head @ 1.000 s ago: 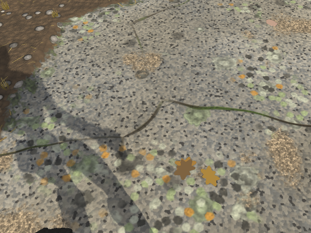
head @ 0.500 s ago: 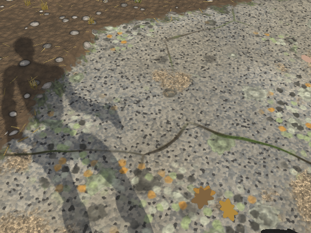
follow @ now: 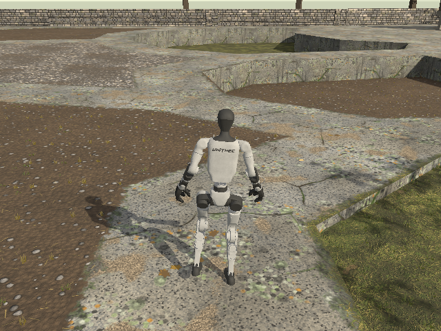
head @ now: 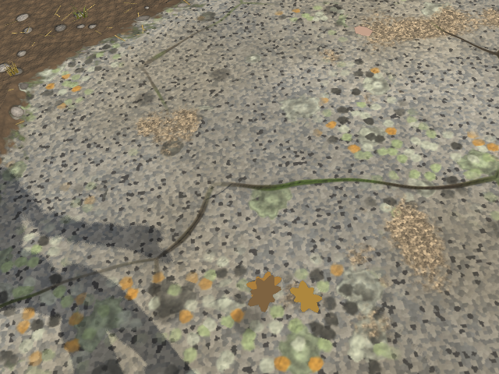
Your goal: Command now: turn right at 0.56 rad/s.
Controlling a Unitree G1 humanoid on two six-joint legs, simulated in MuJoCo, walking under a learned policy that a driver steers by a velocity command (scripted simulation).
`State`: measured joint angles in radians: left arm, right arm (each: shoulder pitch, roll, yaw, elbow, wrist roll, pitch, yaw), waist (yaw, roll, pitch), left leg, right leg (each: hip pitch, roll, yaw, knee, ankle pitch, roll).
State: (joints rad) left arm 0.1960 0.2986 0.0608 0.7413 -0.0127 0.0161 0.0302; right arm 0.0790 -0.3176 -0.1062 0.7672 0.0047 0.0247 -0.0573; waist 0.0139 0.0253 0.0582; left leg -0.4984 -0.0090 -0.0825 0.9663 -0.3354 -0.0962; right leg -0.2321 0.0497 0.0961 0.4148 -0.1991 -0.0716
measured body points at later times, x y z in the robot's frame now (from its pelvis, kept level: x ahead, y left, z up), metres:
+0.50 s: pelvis +0.02 +0.04 -0.01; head +0.05 +0.05 +0.44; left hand +0.20 +0.29 -0.12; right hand +0.09 -0.24 -0.12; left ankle +0.04 +0.16 -0.75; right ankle -0.03 -0.10 -0.73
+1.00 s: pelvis +0.01 +0.08 -0.02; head +0.05 +0.10 +0.43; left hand +0.11 +0.38 -0.14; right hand +0.19 -0.20 -0.10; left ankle +0.01 +0.17 -0.75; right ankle -0.03 -0.08 -0.69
